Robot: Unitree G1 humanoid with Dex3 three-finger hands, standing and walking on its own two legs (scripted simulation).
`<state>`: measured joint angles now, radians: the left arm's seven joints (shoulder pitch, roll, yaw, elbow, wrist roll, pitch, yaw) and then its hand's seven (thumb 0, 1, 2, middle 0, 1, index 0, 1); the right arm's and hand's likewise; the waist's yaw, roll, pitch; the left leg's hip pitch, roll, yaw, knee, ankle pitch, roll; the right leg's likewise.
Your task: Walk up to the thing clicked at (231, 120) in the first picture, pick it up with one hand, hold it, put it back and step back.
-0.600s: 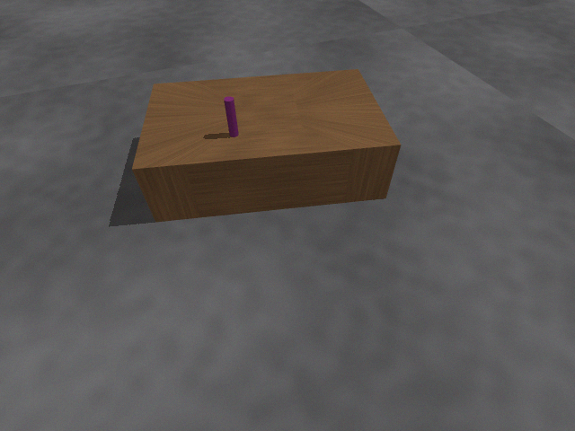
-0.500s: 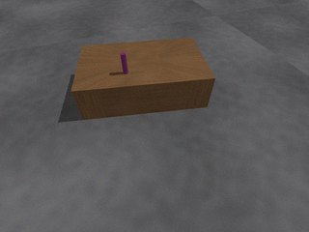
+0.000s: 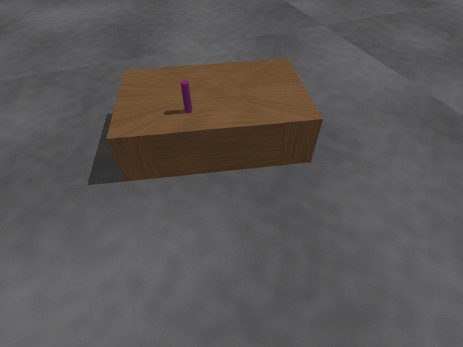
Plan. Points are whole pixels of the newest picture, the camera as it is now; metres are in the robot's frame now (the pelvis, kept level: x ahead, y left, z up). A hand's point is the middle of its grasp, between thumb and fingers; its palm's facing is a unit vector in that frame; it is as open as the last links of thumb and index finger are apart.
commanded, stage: stand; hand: left
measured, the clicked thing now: (186, 97) +1.36 +0.29 -0.37
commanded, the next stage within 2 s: walk up in 0.52 s
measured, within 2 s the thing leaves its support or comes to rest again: neither
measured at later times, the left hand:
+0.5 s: hand out of the picture +0.07 +0.25 -0.16, palm faces -0.02 -0.94 -0.34, open 7.4 cm
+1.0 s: hand out of the picture +0.08 +0.27 -0.17, palm faces +0.11 -0.92 -0.38, open 7.4 cm
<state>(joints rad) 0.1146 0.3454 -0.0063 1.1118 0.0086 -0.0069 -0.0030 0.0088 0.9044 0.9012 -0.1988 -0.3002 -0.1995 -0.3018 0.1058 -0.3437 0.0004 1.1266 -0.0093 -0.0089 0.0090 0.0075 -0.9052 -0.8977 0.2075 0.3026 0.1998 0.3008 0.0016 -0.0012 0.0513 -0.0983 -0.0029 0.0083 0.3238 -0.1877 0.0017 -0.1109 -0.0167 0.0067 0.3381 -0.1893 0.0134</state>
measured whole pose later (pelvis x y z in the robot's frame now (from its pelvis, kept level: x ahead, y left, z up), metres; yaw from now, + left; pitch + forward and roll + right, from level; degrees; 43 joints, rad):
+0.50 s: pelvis +0.00 +0.00 +0.00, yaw +0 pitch -2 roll +0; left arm 0.12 0.35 -0.01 1.11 0.01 -0.01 0.00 0.01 0.90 0.90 -0.20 -0.30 -0.20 -0.30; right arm 0.11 -0.34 0.00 1.13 -0.01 -0.01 0.01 0.01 -0.91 -0.90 0.21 0.30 0.20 0.30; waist 0.00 0.00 0.05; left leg -0.09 0.00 0.00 0.32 -0.19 0.00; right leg -0.10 -0.02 0.00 0.33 -0.19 0.01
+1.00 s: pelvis +0.12 -0.01 -0.02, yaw +7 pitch -3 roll -1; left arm 0.35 0.42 0.07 0.92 0.03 -0.05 -0.05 0.01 0.90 0.90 -0.20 -0.30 -0.20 -0.30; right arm 0.19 -0.41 -0.08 0.91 -0.02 -0.02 0.08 0.01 -0.91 -0.90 0.21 0.30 0.20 0.30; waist 0.06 0.02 0.13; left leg -0.47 0.04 0.03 0.62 -0.20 0.04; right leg 0.09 0.00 -0.13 0.40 -0.44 -0.01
